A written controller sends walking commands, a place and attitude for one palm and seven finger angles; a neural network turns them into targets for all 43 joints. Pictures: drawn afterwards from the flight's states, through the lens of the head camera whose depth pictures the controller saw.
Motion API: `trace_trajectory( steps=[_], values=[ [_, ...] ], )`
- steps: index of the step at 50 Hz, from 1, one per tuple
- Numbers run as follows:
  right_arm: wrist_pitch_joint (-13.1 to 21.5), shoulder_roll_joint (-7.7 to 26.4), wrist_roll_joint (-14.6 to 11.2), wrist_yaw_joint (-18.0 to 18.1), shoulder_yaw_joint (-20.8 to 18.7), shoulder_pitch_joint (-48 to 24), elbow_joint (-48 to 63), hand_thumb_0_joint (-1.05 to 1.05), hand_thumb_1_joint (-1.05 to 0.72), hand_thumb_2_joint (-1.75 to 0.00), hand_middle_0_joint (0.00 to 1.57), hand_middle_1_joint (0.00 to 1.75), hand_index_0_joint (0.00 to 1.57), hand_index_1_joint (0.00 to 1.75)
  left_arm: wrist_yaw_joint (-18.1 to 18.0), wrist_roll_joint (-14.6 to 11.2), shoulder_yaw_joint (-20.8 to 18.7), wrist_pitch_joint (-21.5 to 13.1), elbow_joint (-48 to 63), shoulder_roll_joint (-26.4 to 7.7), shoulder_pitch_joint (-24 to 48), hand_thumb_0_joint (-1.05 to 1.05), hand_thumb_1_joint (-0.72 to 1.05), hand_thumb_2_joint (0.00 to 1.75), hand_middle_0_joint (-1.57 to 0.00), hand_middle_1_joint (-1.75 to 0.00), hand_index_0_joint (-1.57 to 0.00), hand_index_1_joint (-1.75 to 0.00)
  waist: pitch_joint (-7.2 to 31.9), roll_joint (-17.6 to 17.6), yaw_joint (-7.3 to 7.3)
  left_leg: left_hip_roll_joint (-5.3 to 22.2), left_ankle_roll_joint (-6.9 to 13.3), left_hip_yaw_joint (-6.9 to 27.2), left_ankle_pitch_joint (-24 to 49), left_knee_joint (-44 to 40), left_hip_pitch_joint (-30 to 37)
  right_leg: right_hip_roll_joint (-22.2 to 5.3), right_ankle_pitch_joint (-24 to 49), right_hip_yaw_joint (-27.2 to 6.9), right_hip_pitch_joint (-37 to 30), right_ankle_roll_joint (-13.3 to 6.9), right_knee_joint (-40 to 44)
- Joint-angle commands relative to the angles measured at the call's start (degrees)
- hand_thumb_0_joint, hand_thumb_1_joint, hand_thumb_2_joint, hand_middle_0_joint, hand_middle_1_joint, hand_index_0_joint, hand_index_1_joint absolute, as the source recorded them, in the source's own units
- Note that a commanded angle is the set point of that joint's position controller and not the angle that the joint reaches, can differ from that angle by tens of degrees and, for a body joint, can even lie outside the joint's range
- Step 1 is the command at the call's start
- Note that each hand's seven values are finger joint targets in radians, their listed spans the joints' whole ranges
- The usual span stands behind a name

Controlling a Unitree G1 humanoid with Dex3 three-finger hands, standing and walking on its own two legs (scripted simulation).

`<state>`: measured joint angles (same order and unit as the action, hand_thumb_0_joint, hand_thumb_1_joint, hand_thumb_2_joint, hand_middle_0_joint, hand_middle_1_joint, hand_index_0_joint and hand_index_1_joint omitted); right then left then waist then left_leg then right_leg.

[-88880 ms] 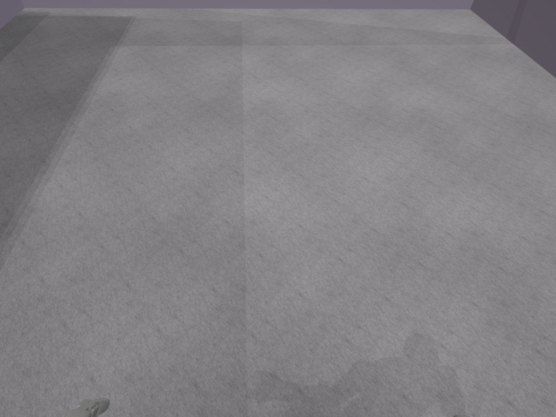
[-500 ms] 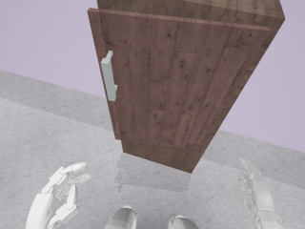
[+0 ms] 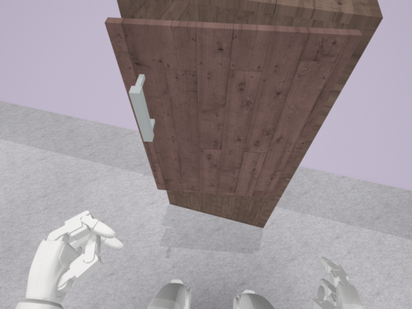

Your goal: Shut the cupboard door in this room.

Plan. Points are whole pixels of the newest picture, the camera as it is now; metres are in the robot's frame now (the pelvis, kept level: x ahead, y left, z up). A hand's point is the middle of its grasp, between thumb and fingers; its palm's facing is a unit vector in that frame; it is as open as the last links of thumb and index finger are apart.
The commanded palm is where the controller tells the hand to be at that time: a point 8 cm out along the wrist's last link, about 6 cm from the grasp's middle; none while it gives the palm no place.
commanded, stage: raise the hand and make a fist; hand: left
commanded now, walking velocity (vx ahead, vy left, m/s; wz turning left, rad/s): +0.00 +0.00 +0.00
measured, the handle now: (145, 109) +0.49 +0.17 +0.09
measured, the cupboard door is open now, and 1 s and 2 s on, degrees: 11 11 11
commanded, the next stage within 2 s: bring the fist close to the handle in 0.98 s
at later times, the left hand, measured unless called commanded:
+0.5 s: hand (81, 238) +0.22 +0.21 +0.09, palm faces -0.01 -1.00 -0.04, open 3.1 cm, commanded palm +0.20 +0.26 +0.09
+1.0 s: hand (89, 230) +0.23 +0.20 +0.09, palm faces -0.02 -1.00 -0.02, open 3.1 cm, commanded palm +0.20 +0.26 +0.09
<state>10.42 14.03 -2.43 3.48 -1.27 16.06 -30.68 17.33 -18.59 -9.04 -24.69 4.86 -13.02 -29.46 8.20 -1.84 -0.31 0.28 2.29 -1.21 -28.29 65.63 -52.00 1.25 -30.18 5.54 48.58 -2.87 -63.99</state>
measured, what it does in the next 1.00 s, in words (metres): stands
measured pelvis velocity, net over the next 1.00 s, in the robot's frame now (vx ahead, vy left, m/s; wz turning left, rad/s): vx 0.01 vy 0.01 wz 0.00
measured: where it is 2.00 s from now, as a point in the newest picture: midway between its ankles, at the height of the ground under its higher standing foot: outside the picture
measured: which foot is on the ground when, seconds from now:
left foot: down 0.00-1.00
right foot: down 0.00-1.00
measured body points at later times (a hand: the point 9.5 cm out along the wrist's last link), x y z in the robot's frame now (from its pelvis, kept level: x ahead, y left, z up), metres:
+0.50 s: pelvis +0.00 +0.02 +0.02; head +0.04 +0.03 +0.47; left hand +0.21 +0.26 +0.09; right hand +0.20 -0.19 -0.04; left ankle +0.04 +0.09 -0.65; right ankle +0.01 -0.09 -0.65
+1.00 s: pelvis +0.01 +0.01 +0.02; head +0.05 +0.02 +0.47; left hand +0.22 +0.26 +0.09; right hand +0.18 -0.22 -0.05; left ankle +0.04 +0.09 -0.65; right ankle +0.01 -0.09 -0.65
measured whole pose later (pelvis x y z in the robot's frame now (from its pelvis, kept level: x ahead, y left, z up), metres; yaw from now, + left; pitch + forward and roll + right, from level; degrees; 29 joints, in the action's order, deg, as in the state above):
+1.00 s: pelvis +0.01 +0.01 +0.02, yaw +0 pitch +11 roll -3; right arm 9.4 14.7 -2.2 1.9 1.8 15.3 -28.2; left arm 14.6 -16.9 -8.5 -18.3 3.5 -14.9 -21.4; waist 6.5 -1.9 0.1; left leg -0.2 3.3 -1.0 -26.4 59.4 -43.7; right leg 1.3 -27.4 5.4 39.5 -1.8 -56.2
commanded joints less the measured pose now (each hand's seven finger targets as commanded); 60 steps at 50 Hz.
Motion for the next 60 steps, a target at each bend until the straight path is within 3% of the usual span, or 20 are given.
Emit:
trace_trajectory(
  steps=[1,4,6,9,14,19,21,23,29,31,33,36,38,41,45,51,54,55,58,60],
  values=[
    [3.8,6.81,0.04,0.55,-2.2,-5.33,10.91,0.0,-0.9,-0.9,0.2,0.3,0.2,0.3,-1.41,0.02,-3.08,-4.41,12.78,-8.02,2.24,0.0,0.9,0.9,-1.06,-1.24,-1.06,-1.24,10.02,-0.37,-0.77,-0.03,-0.57,4.86,8.4,-10.74,8.79,-0.33,5.16,-5.71,-6.84,0.94,11.21],
    [3.61,6.68,0.01,0.33,-1.88,-5.03,11.44,0.0,-0.9,-0.9,0.2,0.3,0.2,0.3,-3.06,0.25,-2.79,-3.87,14.83,-7.42,2.23,0.0,0.9,0.9,-1.12,-1.3,-1.12,-1.3,11.1,-2.74,-0.98,-0.03,-0.81,5.3,8.52,-12.98,11.75,0.06,6.73,-3.94,-7.54,0.71,11.0],
    [3.04,6.9,0.11,0.32,-1.7,-4.73,11.4,0.0,-0.9,-0.9,0.2,0.3,0.2,0.3,-4.03,0.74,-3.68,-2.8,13.94,-8.41,2.42,0.0,0.9,0.9,-1.15,-1.34,-1.15,-1.34,10.01,-1.51,-0.82,0.26,-0.92,6.0,8.32,-14.16,12.4,0.52,7.34,-3.11,-7.96,0.56,11.24],
    [2.62,6.96,0.08,0.02,-1.29,-4.6,11.83,0.0,-0.9,-0.9,0.2,0.3,0.2,0.3,-4.29,1.1,-1.68,-1.38,13.28,-6.53,2.9,0.0,0.9,0.9,-1.21,-1.4,-1.21,-1.4,8.73,-2.21,-0.25,0.39,-1.21,6.28,8.34,-15.49,13.89,0.63,8.31,-2.29,-7.89,0.65,11.79],
    [2.21,7.51,0.18,-0.29,-0.6,-4.0,12.44,0.0,-0.9,-0.9,0.2,0.3,0.2,0.3,-3.74,1.53,-1.43,0.65,12.62,-7.03,6.03,0.0,0.9,0.9,-1.3,-1.5,-1.3,-1.5,7.65,-2.12,0.22,0.61,-1.45,7.01,7.89,-16.96,15.19,0.82,8.68,-1.79,-8.7,0.59,12.87],
    [2.28,7.69,0.21,-0.55,-0.06,-3.71,12.56,0.0,-0.9,-0.9,0.2,0.3,0.2,0.3,-3.63,1.87,-1.47,1.38,13.5,-7.61,9.62,0.0,0.9,0.9,-1.3,-1.5,-1.3,-1.5,7.52,-3.74,0.52,0.99,-1.96,8.28,8.0,-18.51,18.02,1.01,9.37,-1.3,-8.67,0.46,13.19],
    [2.23,7.85,0.4,-0.44,0.03,-3.68,12.35,0.0,-0.9,-0.9,0.2,0.3,0.2,0.3,-3.78,1.77,-3.11,1.98,12.84,-9.21,10.49,0.0,0.9,0.9,-1.3,-1.5,-1.3,-1.5,7.78,-2.65,0.39,0.78,-1.69,8.08,8.62,-18.32,17.58,1.1,10.07,-1.49,-9.81,0.44,13.64],
    [2.31,7.75,0.19,-0.49,0.16,-3.61,12.35,0.0,-0.9,-0.9,0.2,0.3,0.2,0.3,-3.38,1.56,-2.27,2.45,12.45,-7.96,10.96,0.0,0.9,0.9,-1.3,-1.5,-1.3,-1.5,7.78,-2.81,0.48,0.79,-1.9,7.71,9.48,-18.55,18.25,1.0,10.59,-1.47,-10.31,0.51,14.07],
    [2.47,7.87,0.05,-0.57,0.4,-3.39,11.79,0.0,-0.9,-0.9,0.2,0.3,0.2,0.3,-2.64,0.8,-3.27,3.81,11.36,-8.87,13.04,0.0,0.9,0.9,-1.3,-1.5,-1.3,-1.5,8.45,-2.75,0.16,0.36,-1.9,6.9,12.44,-18.86,19.17,0.82,13.06,-1.77,-13.06,0.45,15.25],
    [2.48,8.05,0.16,-0.6,0.24,-3.31,11.6,0.0,-0.9,-0.9,0.2,0.3,0.2,0.3,-2.45,0.68,-3.92,4.4,9.38,-9.07,11.6,0.0,0.9,0.9,-1.3,-1.5,-1.3,-1.5,7.92,-1.05,-0.11,0.25,-1.73,6.77,13.04,-18.73,18.29,0.89,13.7,-1.89,-13.9,0.41,15.49],
    [2.47,7.91,0.0,-0.81,0.15,-3.44,11.71,0.0,-0.9,-0.9,0.2,0.3,0.2,0.3,-2.0,0.5,-2.97,4.54,9.28,-7.95,11.23,0.0,0.9,0.9,-1.3,-1.5,-1.3,-1.5,7.63,-1.34,0.01,0.12,-1.69,6.11,13.4,-18.51,18.26,0.68,14.18,-2.0,-13.98,0.55,15.67],
    [2.32,8.22,0.19,-0.82,-0.06,-3.38,11.71,0.0,-0.9,-0.9,0.2,0.3,0.2,0.3,-2.1,0.43,-4.24,4.24,9.16,-9.27,11.67,0.0,0.9,0.9,-1.3,-1.5,-1.3,-1.5,7.68,-0.34,-0.27,-0.14,-1.4,5.71,13.41,-17.74,16.96,0.64,14.28,-2.72,-14.63,0.5,15.73],
    [2.4,7.99,0.14,-0.96,-0.03,-3.57,11.84,0.0,-0.9,-0.9,0.2,0.3,0.2,0.3,-2.23,0.51,-3.53,3.38,10.79,-8.59,12.37,0.0,0.9,0.9,-1.3,-1.5,-1.3,-1.5,8.46,-2.5,-0.3,-0.16,-1.57,5.47,13.53,-17.71,17.48,0.43,14.13,-2.78,-14.5,0.44,15.29],
    [2.33,8.12,0.27,-0.95,-0.14,-3.33,11.57,0.0,-0.9,-0.9,0.2,0.3,0.2,0.3,-2.86,0.52,-4.48,2.62,10.63,-9.71,12.65,0.0,0.9,0.9,-1.3,-1.5,-1.3,-1.5,8.24,-1.08,-0.1,-0.09,-1.41,5.68,12.32,-17.38,16.55,0.65,13.12,-3.08,-14.18,0.43,15.2],
    [2.21,7.89,0.17,-1.06,-0.18,-3.53,11.61,0.0,-0.9,-0.9,0.2,0.3,0.2,0.3,-2.92,0.55,-3.6,1.88,11.26,-8.75,12.03,0.0,0.9,0.9,-1.3,-1.5,-1.3,-1.5,9.13,-2.53,-0.02,-0.19,-1.34,5.24,12.63,-16.9,16.77,0.49,13.58,-3.37,-13.98,0.56,14.95],
    [1.69,8.13,0.02,-0.79,-0.3,-3.54,11.53,0.0,-0.9,-0.9,0.2,0.3,0.2,0.3,-2.57,0.41,-3.91,2.8,10.31,-9.32,12.23,0.0,0.9,0.9,-1.3,-1.5,-1.3,-1.5,8.45,0.03,0.39,-0.2,-0.94,5.0,11.27,-16.15,15.33,0.53,12.41,-4.14,-14.21,0.78,15.67],
    [1.68,7.83,-0.08,-0.83,-0.05,-3.64,11.85,0.0,-0.9,-0.9,0.2,0.3,0.2,0.3,-2.48,0.43,-3.31,2.69,11.33,-8.79,12.63,0.0,0.9,0.9,-1.3,-1.5,-1.3,-1.5,9.15,-1.85,0.21,-0.12,-1.07,5.07,11.7,-16.5,16.31,0.5,12.94,-3.86,-14.1,0.72,15.33],
    [1.74,7.85,-0.06,-0.76,0.15,-3.67,11.7,0.0,-0.9,-0.9,0.2,0.3,0.2,0.3,-2.55,0.52,-1.48,2.65,11.49,-7.52,15.39,0.0,0.9,0.9,-1.3,-1.5,-1.3,-1.5,8.4,-1.93,1.2,-0.09,-1.01,5.29,11.53,-16.27,16.42,0.52,13.1,-3.63,-13.0,0.84,15.12],
    [1.76,8.04,0.02,-0.52,0.28,-3.71,10.74,0.0,-0.9,-0.9,0.2,0.3,0.2,0.3,-3.05,1.13,-0.49,2.87,8.43,-7.09,20.41,0.0,0.9,0.9,-1.3,-1.5,-1.3,-1.5,6.73,-0.57,1.97,-0.03,-0.86,5.4,8.58,-15.59,14.6,0.41,10.02,-4.1,-11.11,0.98,15.45],
    [1.61,8.39,-0.05,-0.27,0.22,-3.62,9.98,0.0,-0.9,-0.9,0.2,0.3,0.2,0.3,-3.47,1.67,-1.69,3.1,6.12,-8.58,24.94,0.0,0.9,0.9,-1.3,-1.5,-1.3,-1.5,7.04,-0.29,2.16,0.06,-0.89,5.73,6.45,-15.7,14.06,0.32,7.54,-4.39,-10.34,0.95,15.68]
  ],
)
